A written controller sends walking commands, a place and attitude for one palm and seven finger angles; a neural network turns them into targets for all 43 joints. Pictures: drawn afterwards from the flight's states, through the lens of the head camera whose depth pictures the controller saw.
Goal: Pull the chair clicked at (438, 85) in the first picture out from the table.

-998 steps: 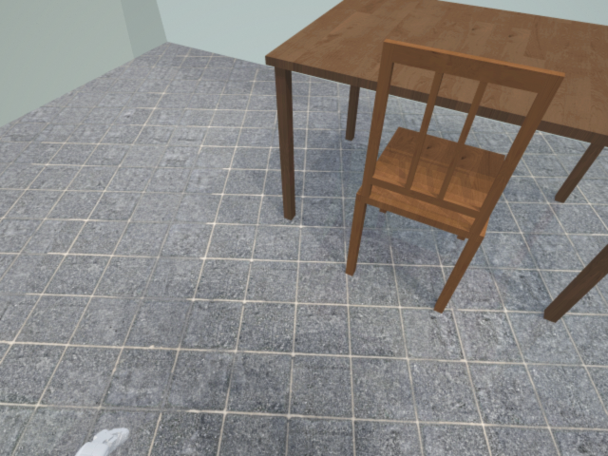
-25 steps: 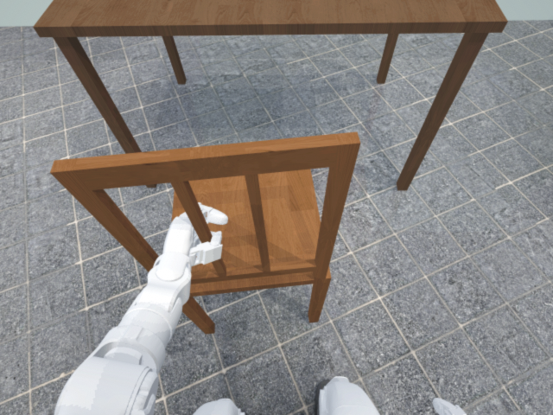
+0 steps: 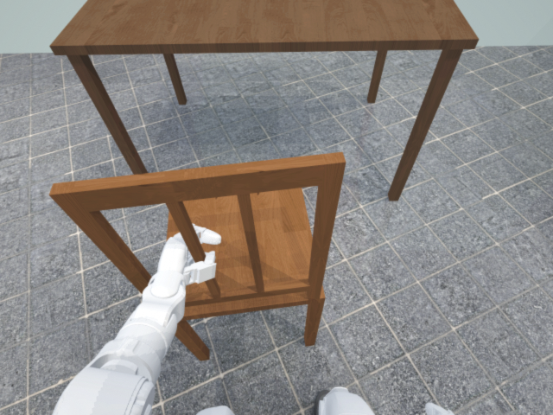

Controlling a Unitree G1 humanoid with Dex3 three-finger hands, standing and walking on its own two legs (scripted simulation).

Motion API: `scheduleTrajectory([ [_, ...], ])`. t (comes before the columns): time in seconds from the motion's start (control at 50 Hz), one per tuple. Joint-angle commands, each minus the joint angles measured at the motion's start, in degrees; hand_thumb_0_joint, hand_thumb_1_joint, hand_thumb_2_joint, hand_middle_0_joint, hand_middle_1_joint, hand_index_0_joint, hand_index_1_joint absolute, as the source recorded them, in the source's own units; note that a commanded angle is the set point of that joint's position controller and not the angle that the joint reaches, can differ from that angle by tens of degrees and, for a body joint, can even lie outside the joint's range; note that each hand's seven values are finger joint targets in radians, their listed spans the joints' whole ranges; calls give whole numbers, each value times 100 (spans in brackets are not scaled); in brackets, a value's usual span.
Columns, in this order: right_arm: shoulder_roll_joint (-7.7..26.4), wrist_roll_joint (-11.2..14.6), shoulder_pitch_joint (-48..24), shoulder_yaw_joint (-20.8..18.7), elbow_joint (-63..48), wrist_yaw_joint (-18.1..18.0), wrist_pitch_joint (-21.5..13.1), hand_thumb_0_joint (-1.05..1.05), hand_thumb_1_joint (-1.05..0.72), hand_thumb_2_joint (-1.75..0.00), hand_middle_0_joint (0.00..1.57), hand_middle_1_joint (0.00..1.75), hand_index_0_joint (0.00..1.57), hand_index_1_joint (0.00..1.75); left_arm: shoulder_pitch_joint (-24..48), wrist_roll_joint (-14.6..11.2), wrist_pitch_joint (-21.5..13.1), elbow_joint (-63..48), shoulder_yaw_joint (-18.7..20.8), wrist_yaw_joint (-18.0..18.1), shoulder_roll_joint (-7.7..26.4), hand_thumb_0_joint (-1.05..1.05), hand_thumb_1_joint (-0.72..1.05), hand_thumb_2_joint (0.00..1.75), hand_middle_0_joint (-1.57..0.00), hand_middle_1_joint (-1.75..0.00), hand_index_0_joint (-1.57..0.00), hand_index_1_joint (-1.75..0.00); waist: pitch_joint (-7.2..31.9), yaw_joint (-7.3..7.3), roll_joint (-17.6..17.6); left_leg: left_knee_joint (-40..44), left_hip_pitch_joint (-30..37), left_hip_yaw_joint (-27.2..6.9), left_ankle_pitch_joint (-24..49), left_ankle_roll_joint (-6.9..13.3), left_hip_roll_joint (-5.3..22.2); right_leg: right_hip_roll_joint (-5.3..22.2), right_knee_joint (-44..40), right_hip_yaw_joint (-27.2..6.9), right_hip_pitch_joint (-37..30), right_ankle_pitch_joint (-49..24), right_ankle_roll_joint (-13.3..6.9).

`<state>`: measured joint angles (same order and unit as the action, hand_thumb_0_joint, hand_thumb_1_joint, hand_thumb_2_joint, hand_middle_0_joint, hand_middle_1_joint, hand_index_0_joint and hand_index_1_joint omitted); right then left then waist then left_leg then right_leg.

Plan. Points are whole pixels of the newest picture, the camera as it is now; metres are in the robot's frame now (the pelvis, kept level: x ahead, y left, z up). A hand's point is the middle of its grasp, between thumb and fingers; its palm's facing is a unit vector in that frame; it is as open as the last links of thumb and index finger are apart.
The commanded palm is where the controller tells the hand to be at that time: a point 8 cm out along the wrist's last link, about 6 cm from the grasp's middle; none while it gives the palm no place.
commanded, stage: stop walking, hand still on the chair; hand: left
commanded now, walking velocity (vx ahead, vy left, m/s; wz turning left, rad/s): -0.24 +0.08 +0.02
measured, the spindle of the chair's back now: (199, 256) +0.37 +0.15 -0.06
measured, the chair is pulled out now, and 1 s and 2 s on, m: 0.51 0.53 0.53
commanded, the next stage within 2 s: open the thumb and straighten the fingers in 0.96 s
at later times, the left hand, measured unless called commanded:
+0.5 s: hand (206, 276) +0.33 +0.13 -0.05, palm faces -0.05 -0.98 -0.21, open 5.2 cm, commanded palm +0.32 +0.18 -0.03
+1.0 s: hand (206, 276) +0.33 +0.13 -0.04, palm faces -0.07 -0.98 -0.20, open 5.3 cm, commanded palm +0.32 +0.18 -0.03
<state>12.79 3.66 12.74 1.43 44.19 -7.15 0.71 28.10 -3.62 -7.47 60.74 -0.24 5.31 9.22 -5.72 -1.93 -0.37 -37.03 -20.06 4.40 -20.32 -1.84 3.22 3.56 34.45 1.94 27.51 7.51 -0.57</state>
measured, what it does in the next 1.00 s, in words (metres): shifts its weight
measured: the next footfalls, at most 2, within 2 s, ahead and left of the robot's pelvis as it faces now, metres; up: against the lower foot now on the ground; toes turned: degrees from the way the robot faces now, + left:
none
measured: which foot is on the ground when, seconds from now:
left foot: down 0.00-1.00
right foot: down 0.00-1.00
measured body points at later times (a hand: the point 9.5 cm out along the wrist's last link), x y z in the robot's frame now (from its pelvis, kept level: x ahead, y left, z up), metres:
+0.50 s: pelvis +0.04 +0.02 +0.01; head +0.06 +0.00 +0.46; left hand +0.33 +0.18 -0.03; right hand +0.16 -0.23 -0.11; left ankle +0.03 +0.15 -0.72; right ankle +0.12 -0.11 -0.72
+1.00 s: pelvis +0.07 +0.02 +0.02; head +0.08 +0.01 +0.47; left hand +0.33 +0.18 -0.03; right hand +0.20 -0.23 -0.09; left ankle +0.03 +0.15 -0.72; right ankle +0.12 -0.11 -0.72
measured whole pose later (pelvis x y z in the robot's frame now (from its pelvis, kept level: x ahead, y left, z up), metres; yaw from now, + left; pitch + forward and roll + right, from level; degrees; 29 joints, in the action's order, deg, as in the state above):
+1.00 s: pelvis +0.07 +0.02 +0.02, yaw -2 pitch -1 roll +1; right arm 12.3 1.6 10.8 1.7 38.5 -7.1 3.4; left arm 1.8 -0.8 -1.3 34.2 -5.6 6.2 7.6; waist -1.7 -1.9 -0.5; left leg -24.8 -6.9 6.0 -17.0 -1.7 2.9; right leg 3.2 26.9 1.1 16.9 9.4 1.2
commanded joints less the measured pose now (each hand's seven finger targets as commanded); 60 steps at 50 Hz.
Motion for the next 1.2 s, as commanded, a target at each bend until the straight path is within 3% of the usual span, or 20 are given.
scheduleTrajectory([
  [0.0,762,-31,259,-213,-485,-101,-300,0,-90,-90,20,30,20,30,1975,161,-402,-1096,290,118,1254,0,90,90,-50,-145,-50,-145,2177,127,914,234,891,-229,-326,182,9,1182,-1778,-1129,-691,1944,-172],
  [0.04,813,-38,184,-181,-514,-147,-322,0,-90,-90,20,30,20,30,1898,168,-415,-1130,270,125,1220,0,90,90,-50,-145,-50,-145,2138,152,366,852,779,-429,-134,255,214,881,-1318,-834,-827,1546,-34],
  [0.06,734,-125,-72,-196,-887,-114,-319,0,-90,-90,20,30,20,30,1573,249,-494,-2267,255,118,1061,0,90,90,-50,-145,-50,-145,2220,193,-10,1198,644,-685,-61,346,368,701,-1081,-774,-1153,1431,7],
  [0.08,712,-126,-245,-157,-966,-130,-302,0,-90,-90,20,30,20,30,1408,246,-476,-2375,251,134,1000,0,90,90,-50,-145,-50,-145,2161,221,-156,1374,502,-771,-119,412,514,544,-862,-697,-1290,1443,66],
  [0.16,661,-81,-258,-125,-1124,-166,-241,0,-90,-90,20,30,20,30,1028,258,-300,-2659,50,154,770,0,90,90,-50,-145,-50,-145,1844,207,-238,1651,173,-655,-838,440,532,346,-817,-650,-1340,1949,67],
  [0.2,683,-110,-219,-153,-1097,-183,-231,0,-90,-90,20,30,20,30,846,272,-255,-2830,154,174,870,0,90,90,-50,-145,-50,-145,1986,200,97,1451,473,-538,-56,382,431,392,-893,-748,-1537,1218,21],
  [0.26,642,-145,-266,-160,-1099,-203,-254,0,-90,-90,20,30,20,30,551,295,-172,-3085,98,159,827,0,90,90,-50,-145,-50,-145,2133,151,-19,1411,789,-434,600,307,405,454,-858,-714,-1727,253,0],
  [0.3,590,-146,-299,-128,-1097,-195,-244,0,-90,-90,20,30,20,30,376,319,-127,-3129,-28,150,713,0,90,90,-50,-145,-50,-145,1726,148,-263,1601,564,-438,-155,299,396,412,-1061,-736,-1413,1184,19],
  [0.34,625,-143,-231,-156,-1028,-204,-235,0,-90,-90,20,30,20,30,179,319,-88,-3133,33,181,757,0,90,90,-50,-145,-50,-145,1511,139,-35,1586,658,-408,-131,303,359,368,-1235,-786,-1292,1218,-22],
  [0.38,596,-160,-210,-163,-1040,-183,-241,0,-90,-90,20,30,20,30,18,320,-72,-3211,15,186,695,0,90,90,-50,-145,-50,-145,1689,125,255,1463,881,-342,272,285,307,408,-1277,-815,-1415,832,-49],
  [0.42,637,-179,-235,-198,-1016,-189,-252,0,-90,-90,20,30,20,30,-174,320,-41,-3318,-1,189,710,0,90,90,-50,-145,-50,-145,1757,91,0,1473,1026,-309,657,264,307,424,-1220,-793,-1586,163,-73],
  [0.5,598,-183,-307,-193,-1101,-147,-212,0,-90,-90,20,30,20,30,-490,322,28,-3537,-82,158,575,0,90,90,-50,-145,-50,-145,2008,83,206,1454,1283,-292,1578,212,377,401,-826,-628,-1899,-1198,-130],
  [0.52,633,-186,-345,-213,-1082,-157,-211,0,-90,-90,20,30,20,30,-622,308,39,-3575,-96,152,620,0,90,90,-50,-145,-50,-145,1969,73,0,1484,1314,-280,1737,205,388,413,-830,-606,-1923,-1425,-111],
  [0.6,591,-206,-413,-202,-1191,-116,-143,0,-90,-90,20,30,20,30,-826,303,65,-3809,-220,108,445,0,90,90,-50,-145,-50,-145,2031,68,119,1460,1477,-278,2330,163,426,411,-627,-514,-2026,-2010,-146],
  [1.04,599,-205,-500,-208,-1320,-82,63,0,-90,-90,20,30,20,30,-1536,255,165,-4029,-82,159,585,0,90,90,-50,-145,-50,-145,1673,124,27,1613,1302,-255,1423,220,347,412,-1083,-591,-1932,-990,-140],
  [1.06,845,4,-505,-249,-1308,154,-37,0,-90,-90,20,30,20,30,-2070,147,504,-3338,-634,22,-38,0,78,84,-50,-145,-50,-145,1338,-168,620,1504,541,-178,1232,176,124,151,-742,53,-1750,-572,-80],
  [1.08,882,17,-574,-280,-1415,250,-119,0,-90,-90,20,30,20,30,-1622,89,491,-4040,-361,-37,255,0,66,78,-50,-145,-50,-145,1507,-14,796,1395,271,-195,1095,199,81,93,-671,29,-1730,-443,-90],
  [1.12,891,-6,-594,-367,-1460,291,-237,0,-90,-90,20,30,20,30,-1716,115,508,-4374,-42,-91,665,0,42,67,-50,-145,-50,-145,1707,58,323,1251,208,-184,1048,216,17,93,-579,-42,-1730,-341,-109],
  [1.14,859,-19,-588,-347,-1497,344,-314,0,-90,-90,20,30,20,30,-1777,118,519,-4644,-103,-110,600,0,30,61,-50,-145,-50,-145,1819,90,-60,1194,190,-158,962,192,-52,85,-594,-53,-1641,-181,-107],
  [1.18,825,-50,-507,-318,-1496,417,-447,0,-90,-90,20,30,20,30,-1884,158,602,-4736,-286,-165,383,0,5,49,-50,-145,-50,-145,1762,55,-273,1065,68,-149,986,170,-77,57,-515,8,-1440,-137,-123],
])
